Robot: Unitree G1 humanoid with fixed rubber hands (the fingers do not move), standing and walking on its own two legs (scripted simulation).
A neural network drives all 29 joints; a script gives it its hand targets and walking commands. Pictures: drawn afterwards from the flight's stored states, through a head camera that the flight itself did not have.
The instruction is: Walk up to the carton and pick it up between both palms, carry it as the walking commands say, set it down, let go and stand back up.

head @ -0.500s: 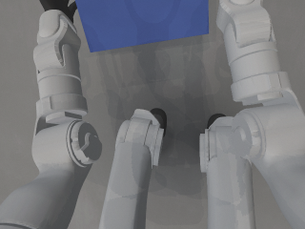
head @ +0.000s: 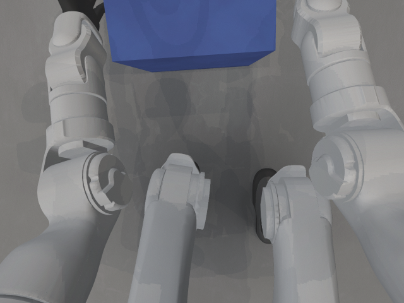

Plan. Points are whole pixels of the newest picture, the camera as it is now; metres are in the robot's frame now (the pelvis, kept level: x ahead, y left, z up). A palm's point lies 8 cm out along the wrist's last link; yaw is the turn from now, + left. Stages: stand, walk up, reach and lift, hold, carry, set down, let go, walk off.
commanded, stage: set down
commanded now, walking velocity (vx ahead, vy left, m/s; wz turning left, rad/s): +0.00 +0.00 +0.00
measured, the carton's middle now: out of the picture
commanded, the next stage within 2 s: none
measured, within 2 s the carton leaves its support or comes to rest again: rests again in 0.36 s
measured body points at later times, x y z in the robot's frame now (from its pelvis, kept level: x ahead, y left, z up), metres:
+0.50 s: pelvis -0.01 -0.01 -0.01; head +0.36 +0.01 +0.24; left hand +0.51 +0.24 -0.17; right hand +0.57 -0.08 -0.18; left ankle +0.10 +0.12 -0.36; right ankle +0.09 -0.11 -0.36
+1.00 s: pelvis -0.02 -0.01 -0.02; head +0.35 +0.01 +0.23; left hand +0.51 +0.24 -0.18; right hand +0.57 -0.08 -0.18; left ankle +0.09 +0.12 -0.36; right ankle +0.09 -0.11 -0.36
